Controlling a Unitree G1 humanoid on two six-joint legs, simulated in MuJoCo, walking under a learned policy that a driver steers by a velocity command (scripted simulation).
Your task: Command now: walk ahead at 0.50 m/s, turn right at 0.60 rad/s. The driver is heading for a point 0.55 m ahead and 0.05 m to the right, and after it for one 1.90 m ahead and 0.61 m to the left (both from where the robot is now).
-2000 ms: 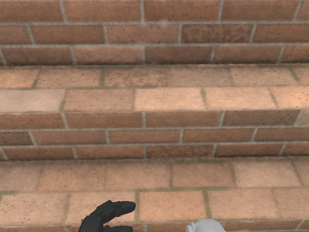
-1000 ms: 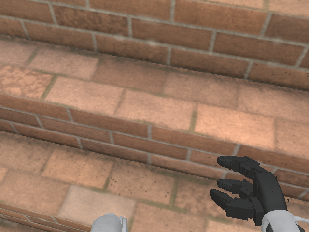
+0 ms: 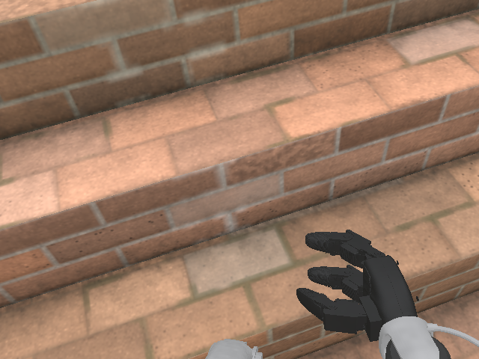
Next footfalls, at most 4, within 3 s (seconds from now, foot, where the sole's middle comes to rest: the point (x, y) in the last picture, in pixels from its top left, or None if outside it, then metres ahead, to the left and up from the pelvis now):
0.24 left None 0.24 0.17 -0.52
0.60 right None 0.06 -0.09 -0.77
1.62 left None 0.23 0.20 -0.52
1.92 right None -0.06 0.08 -0.77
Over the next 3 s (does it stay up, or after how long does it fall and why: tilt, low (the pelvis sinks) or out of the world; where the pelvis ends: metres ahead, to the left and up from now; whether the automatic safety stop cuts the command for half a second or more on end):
stays up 0.02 -0.20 -0.06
